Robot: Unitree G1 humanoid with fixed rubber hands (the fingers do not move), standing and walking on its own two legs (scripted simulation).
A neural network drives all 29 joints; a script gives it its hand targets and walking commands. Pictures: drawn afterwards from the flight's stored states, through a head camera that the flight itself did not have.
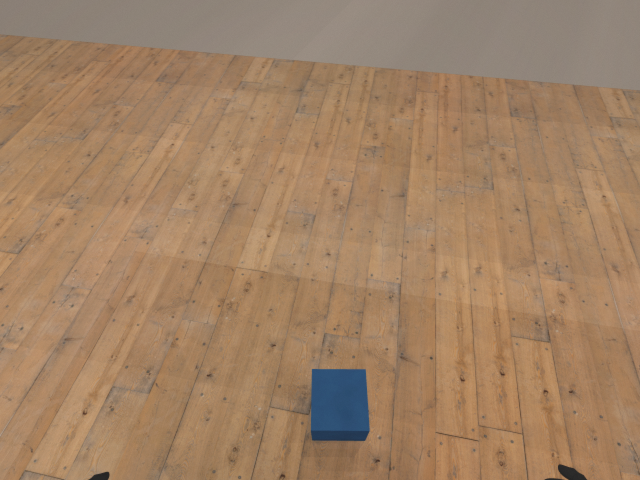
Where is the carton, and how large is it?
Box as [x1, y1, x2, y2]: [311, 369, 369, 440]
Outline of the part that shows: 312,369 312,440 364,440 369,431 365,369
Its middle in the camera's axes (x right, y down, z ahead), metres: +0.06 +0.47 +1.10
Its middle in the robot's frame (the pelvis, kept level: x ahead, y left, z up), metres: +0.37 -0.03 -0.70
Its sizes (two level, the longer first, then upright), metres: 0.160 0.153 0.144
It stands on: the floor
